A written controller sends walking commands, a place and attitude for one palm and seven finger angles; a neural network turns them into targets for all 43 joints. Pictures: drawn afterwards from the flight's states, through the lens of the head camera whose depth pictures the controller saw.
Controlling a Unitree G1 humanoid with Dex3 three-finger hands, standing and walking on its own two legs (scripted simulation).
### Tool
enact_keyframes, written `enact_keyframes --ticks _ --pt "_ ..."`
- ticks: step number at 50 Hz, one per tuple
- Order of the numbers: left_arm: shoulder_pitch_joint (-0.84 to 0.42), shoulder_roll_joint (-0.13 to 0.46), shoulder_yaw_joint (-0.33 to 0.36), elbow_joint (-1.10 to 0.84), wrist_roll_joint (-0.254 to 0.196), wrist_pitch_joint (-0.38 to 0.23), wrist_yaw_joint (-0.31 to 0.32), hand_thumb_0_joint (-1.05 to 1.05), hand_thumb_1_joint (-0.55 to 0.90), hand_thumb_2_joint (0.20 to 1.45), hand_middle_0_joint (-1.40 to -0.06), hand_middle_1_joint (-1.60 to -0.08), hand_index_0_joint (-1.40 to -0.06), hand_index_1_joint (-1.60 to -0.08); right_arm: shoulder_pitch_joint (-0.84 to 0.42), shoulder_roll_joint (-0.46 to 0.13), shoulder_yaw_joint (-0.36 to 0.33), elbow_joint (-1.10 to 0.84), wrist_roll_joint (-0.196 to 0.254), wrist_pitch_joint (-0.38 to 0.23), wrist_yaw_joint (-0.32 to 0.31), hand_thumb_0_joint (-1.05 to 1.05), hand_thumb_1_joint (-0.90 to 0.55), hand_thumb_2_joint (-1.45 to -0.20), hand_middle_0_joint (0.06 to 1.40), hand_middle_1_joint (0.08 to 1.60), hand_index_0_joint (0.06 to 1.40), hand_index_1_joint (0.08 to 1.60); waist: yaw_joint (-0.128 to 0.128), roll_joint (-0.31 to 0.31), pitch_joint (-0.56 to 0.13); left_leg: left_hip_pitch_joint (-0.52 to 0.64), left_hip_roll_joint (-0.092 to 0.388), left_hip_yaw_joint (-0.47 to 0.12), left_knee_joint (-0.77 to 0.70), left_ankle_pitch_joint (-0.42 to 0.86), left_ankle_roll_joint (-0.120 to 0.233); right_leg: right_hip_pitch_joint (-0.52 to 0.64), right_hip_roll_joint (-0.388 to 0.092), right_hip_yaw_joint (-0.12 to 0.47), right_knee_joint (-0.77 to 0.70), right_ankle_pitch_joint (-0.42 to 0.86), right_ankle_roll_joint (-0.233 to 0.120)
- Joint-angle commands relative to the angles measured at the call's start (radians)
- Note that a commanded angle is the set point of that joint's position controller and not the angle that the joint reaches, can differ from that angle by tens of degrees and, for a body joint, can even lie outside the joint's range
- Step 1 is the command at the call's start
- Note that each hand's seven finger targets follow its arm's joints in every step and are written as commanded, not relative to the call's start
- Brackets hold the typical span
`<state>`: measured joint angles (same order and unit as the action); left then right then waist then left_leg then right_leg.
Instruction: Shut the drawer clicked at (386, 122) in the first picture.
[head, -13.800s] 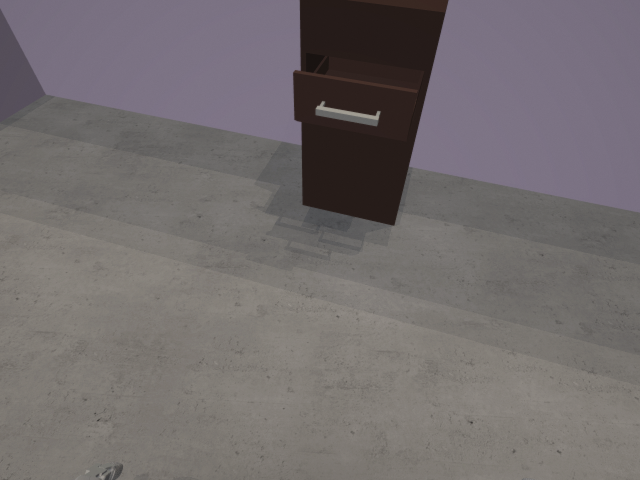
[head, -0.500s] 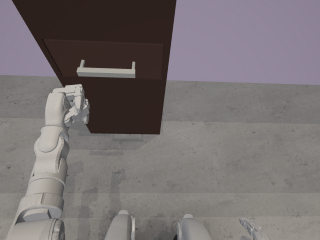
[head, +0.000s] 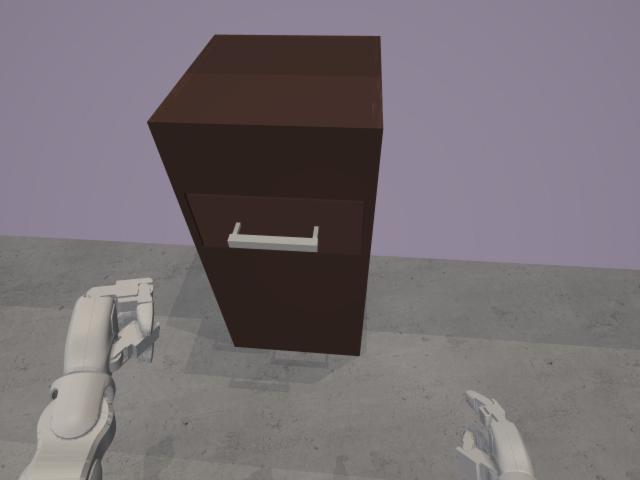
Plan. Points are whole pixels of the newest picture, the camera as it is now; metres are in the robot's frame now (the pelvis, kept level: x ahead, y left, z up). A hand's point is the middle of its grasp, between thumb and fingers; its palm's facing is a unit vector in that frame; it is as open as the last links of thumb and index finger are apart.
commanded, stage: draw the hand back to the body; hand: left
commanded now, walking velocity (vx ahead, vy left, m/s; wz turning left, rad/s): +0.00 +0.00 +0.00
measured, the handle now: (274, 235) +0.64 +0.17 -0.15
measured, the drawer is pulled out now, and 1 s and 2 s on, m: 0.00 0.00 0.00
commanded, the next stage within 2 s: step back with the hand held close in 0.44 s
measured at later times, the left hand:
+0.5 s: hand (77, 369) +0.17 +0.23 +0.16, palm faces +0.43 -0.81 -0.40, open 3.3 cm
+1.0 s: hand (34, 404) +0.14 +0.25 +0.16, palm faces +0.32 -0.79 -0.53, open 3.3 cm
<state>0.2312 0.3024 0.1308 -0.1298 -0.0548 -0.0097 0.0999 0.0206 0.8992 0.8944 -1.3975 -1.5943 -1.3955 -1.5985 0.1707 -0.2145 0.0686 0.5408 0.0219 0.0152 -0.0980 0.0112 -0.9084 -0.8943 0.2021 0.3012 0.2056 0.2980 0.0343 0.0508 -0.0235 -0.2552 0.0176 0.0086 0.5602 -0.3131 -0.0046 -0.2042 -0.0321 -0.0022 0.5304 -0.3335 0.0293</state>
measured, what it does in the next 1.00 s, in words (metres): stands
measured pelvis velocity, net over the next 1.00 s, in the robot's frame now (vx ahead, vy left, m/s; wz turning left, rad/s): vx -0.05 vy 0.01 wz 0.00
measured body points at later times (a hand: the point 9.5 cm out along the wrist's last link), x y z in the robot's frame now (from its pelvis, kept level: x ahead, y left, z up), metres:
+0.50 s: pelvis +0.00 -0.02 +0.01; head -0.02 -0.04 +0.46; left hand +0.15 +0.27 +0.18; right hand +0.20 -0.23 -0.07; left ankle -0.01 +0.12 -0.73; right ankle -0.03 -0.14 -0.73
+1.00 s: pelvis -0.05 +0.01 +0.01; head -0.02 -0.01 +0.46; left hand +0.12 +0.29 +0.19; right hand +0.13 -0.23 -0.09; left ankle -0.01 +0.12 -0.73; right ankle -0.03 -0.14 -0.73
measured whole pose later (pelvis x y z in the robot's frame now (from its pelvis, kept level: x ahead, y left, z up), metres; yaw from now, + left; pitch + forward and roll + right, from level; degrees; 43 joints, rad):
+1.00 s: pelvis -0.05 +0.01 +0.01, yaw +0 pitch +1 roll +0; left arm 0.63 0.39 0.36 -0.51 -0.05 -0.19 0.11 0.02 0.89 0.89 -1.40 -1.59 -1.40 -1.60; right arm 0.17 -0.23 -0.02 0.56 0.00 0.03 -0.10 0.01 -0.91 -0.89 0.20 0.30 0.20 0.30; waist 0.01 0.06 0.03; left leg -0.28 0.01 0.02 0.43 -0.16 0.01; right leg -0.23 -0.04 0.00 0.41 -0.19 0.05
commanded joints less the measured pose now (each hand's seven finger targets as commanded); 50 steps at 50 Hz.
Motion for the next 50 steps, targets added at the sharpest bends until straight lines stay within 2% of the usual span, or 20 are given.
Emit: enact_keyframes --ticks 1,8,10,13,14,15,17,20,23,28,29,30,31,33,36,39,40,44,49,50 --pt "-0.048 0.165 0.137 -0.341 -0.009 -0.066 0.006 0.000 0.900 0.900 -1.400 -1.600 -1.400 -1.600 -0.109 -0.108 -0.052 -0.138 -0.009 -0.078 -0.005 0.000 -0.900 -0.900 0.200 0.300 0.200 0.300 0.006 0.000 -0.113 0.154 0.000 0.010 -0.128 0.315 0.020 0.064 0.031 -0.053 -0.113 0.329 -0.044" --pt "0.133 0.193 0.225 -0.536 -0.008 -0.089 0.009 0.000 0.900 0.900 -1.400 -1.600 -1.400 -1.600 -0.115 -0.095 -0.058 -0.124 -0.022 -0.126 0.002 0.000 -0.900 -0.900 0.200 0.300 0.200 0.300 0.024 0.023 -0.101 0.197 -0.006 0.023 -0.137 0.384 0.023 0.107 0.033 -0.053 -0.147 0.401 -0.037" --pt "0.193 0.197 0.249 -0.549 -0.010 -0.093 0.007 0.000 0.900 0.900 -1.400 -1.600 -1.400 -1.600 -0.118 -0.096 -0.064 -0.120 -0.023 -0.137 0.002 0.000 -0.900 -0.900 0.200 0.300 0.200 0.300 0.029 -0.004 -0.067 0.195 -0.007 0.028 -0.135 0.371 0.023 0.095 0.040 -0.051 -0.172 0.399 -0.036" --pt "0.233 0.220 0.298 -0.605 -0.013 -0.110 0.010 0.000 0.900 0.900 -1.400 -1.600 -1.400 -1.600 -0.121 -0.092 -0.067 -0.119 -0.022 -0.151 -0.002 0.000 -0.900 -0.900 0.200 0.300 0.200 0.300 0.037 0.004 -0.064 0.200 -0.007 0.031 -0.136 0.348 0.025 0.098 0.036 -0.048 -0.173 0.386 -0.033" --pt "0.252 0.182 0.271 -0.548 -0.011 -0.108 0.008 0.000 0.900 0.900 -1.400 -1.600 -1.400 -1.600 -0.114 -0.090 -0.067 -0.106 -0.024 -0.151 -0.003 0.000 -0.900 -0.900 0.200 0.300 0.200 0.300 0.029 -0.025 -0.029 0.192 -0.007 0.034 -0.138 0.334 0.027 0.081 0.038 -0.051 -0.177 0.373 -0.031" --pt "0.251 0.155 0.252 -0.512 -0.011 -0.103 0.002 0.000 0.900 0.900 -1.400 -1.600 -1.400 -1.600 -0.113 -0.095 -0.074 -0.103 -0.022 -0.152 -0.003 0.000 -0.900 -0.900 0.200 0.300 0.200 0.300 0.022 -0.059 0.007 0.190 -0.007 0.035 -0.143 0.306 0.027 0.055 0.044 -0.051 -0.202 0.341 -0.028" --pt "0.198 0.153 0.238 -0.499 -0.010 -0.105 0.003 0.000 0.900 0.900 -1.400 -1.600 -1.400 -1.600 -0.111 -0.103 -0.075 -0.101 -0.022 -0.148 -0.008 0.000 -0.900 -0.900 0.200 0.300 0.200 0.300 0.014 -0.059 0.036 0.185 -0.007 0.030 -0.156 0.259 0.031 0.043 0.038 -0.047 -0.210 0.282 -0.024" --pt "0.181 0.177 0.257 -0.502 -0.005 -0.116 0.009 0.000 0.900 0.900 -1.400 -1.600 -1.400 -1.600 -0.117 -0.104 -0.078 -0.095 -0.026 -0.156 -0.018 0.000 -0.900 -0.900 0.200 0.300 0.200 0.300 0.025 -0.029 0.006 0.207 -0.013 0.034 -0.157 0.249 0.035 0.054 0.036 -0.038 -0.220 0.263 -0.027" --pt "0.189 0.193 0.269 -0.548 -0.004 -0.128 0.014 0.000 0.900 0.900 -1.400 -1.600 -1.400 -1.600 -0.122 -0.098 -0.074 -0.097 -0.031 -0.171 -0.019 0.000 -0.900 -0.900 0.200 0.300 0.200 0.300 0.037 -0.003 -0.050 0.220 -0.016 0.031 -0.157 0.290 0.035 0.098 0.030 -0.037 -0.198 0.313 -0.030" --pt "0.202 0.199 0.279 -0.550 -0.003 -0.134 0.015 0.000 0.900 0.900 -1.400 -1.600 -1.400 -1.600 -0.129 -0.091 -0.073 -0.090 -0.030 -0.185 -0.018 0.000 -0.900 -0.900 0.200 0.300 0.200 0.300 0.041 0.011 -0.008 0.207 -0.014 0.032 -0.167 0.291 0.028 0.091 0.035 -0.037 -0.211 0.316 -0.031" --pt "0.172 0.268 0.371 -0.586 0.000 -0.171 0.018 0.000 0.900 0.900 -1.400 -1.600 -1.400 -1.600 -0.103 -0.120 -0.075 -0.124 -0.026 -0.146 -0.005 0.000 -0.900 -0.900 0.200 0.300 0.200 0.300 -0.017 -0.013 0.090 0.113 -0.001 0.015 -0.127 0.255 0.044 -0.027 -0.015 0.027 -0.261 0.332 -0.028" --pt "0.190 0.277 0.391 -0.549 0.003 -0.186 0.016 0.000 0.900 0.900 -1.400 -1.600 -1.400 -1.600 -0.113 -0.105 -0.077 -0.115 -0.027 -0.128 -0.003 0.000 -0.900 -0.900 0.200 0.300 0.200 0.300 -0.008 -0.043 0.086 0.098 -0.005 0.001 -0.121 0.232 0.040 -0.026 -0.030 0.026 -0.271 0.325 -0.033" --pt "0.274 0.220 0.344 -0.496 0.004 -0.191 0.011 0.000 0.900 0.900 -1.400 -1.600 -1.400 -1.600 -0.120 -0.108 -0.084 -0.107 -0.029 -0.112 0.000 0.000 -0.900 -0.900 0.200 0.300 0.200 0.300 -0.017 -0.056 0.073 0.102 -0.004 0.002 -0.115 0.229 0.039 -0.045 -0.036 0.030 -0.274 0.305 -0.033" --pt "0.333 0.187 0.317 -0.497 0.002 -0.207 0.007 0.000 0.900 0.900 -1.400 -1.600 -1.400 -1.600 -0.111 -0.114 -0.097 -0.115 -0.029 -0.088 0.007 0.000 -0.900 -0.900 0.200 0.300 0.200 0.300 -0.024 -0.025 0.014 0.107 0.004 0.003 -0.124 0.275 0.038 -0.024 -0.037 0.015 -0.247 0.321 -0.030" --pt "0.378 0.197 0.325 -0.538 0.000 -0.230 0.010 0.000 0.900 0.900 -1.400 -1.600 -1.400 -1.600 -0.108 -0.116 -0.107 -0.128 -0.026 -0.070 0.005 0.000 -0.900 -0.900 0.200 0.300 0.200 0.300 -0.023 0.008 -0.077 0.133 0.015 0.005 -0.149 0.378 0.037 0.016 -0.022 -0.015 -0.202 0.366 -0.017" --pt "0.406 0.222 0.350 -0.556 -0.007 -0.238 0.020 0.000 0.900 0.900 -1.400 -1.600 -1.400 -1.600 -0.109 -0.112 -0.115 -0.141 -0.022 -0.057 0.000 0.000 -0.900 -0.900 0.200 0.300 0.200 0.300 -0.021 -0.020 -0.137 0.142 0.019 0.003 -0.153 0.453 0.035 0.037 -0.011 -0.030 -0.174 0.411 -0.008" --pt "0.410 0.232 0.358 -0.564 -0.009 -0.238 0.022 0.000 0.900 0.900 -1.400 -1.600 -1.400 -1.600 -0.115 -0.116 -0.115 -0.145 -0.023 -0.054 -0.004 0.000 -0.900 -0.900 0.200 0.300 0.200 0.300 -0.018 0.001 -0.142 0.134 0.019 -0.002 -0.155 0.465 0.034 0.043 -0.010 -0.030 -0.167 0.414 -0.009" --pt "0.417 0.240 0.362 -0.578 -0.010 -0.243 0.032 0.000 0.900 0.900 -1.400 -1.600 -1.400 -1.600 -0.107 -0.116 -0.120 -0.154 -0.017 -0.046 -0.009 0.000 -0.900 -0.900 0.200 0.300 0.200 0.300 -0.019 0.001 -0.141 0.103 0.023 -0.010 -0.169 0.473 0.033 0.041 0.006 -0.039 -0.141 0.399 -0.001" --pt "0.407 0.227 0.346 -0.565 -0.006 -0.253 0.038 0.000 0.900 0.900 -1.400 -1.600 -1.400 -1.600 -0.103 -0.122 -0.125 -0.152 -0.013 -0.048 -0.011 0.000 -0.900 -0.900 0.200 0.300 0.200 0.300 -0.028 -0.017 -0.101 0.024 0.029 -0.019 -0.197 0.303 0.037 0.021 0.011 -0.029 -0.147 0.290 0.003" --pt "0.397 0.232 0.345 -0.578 -0.002 -0.257 0.039 0.000 0.900 0.900 -1.400 -1.600 -1.400 -1.600 -0.106 -0.128 -0.126 -0.154 -0.015 -0.051 -0.012 0.000 -0.900 -0.900 0.200 0.300 0.200 0.300 -0.030 0.006 -0.092 -0.002 0.026 -0.020 -0.205 0.245 0.040 0.024 0.011 -0.022 -0.151 0.266 0.001"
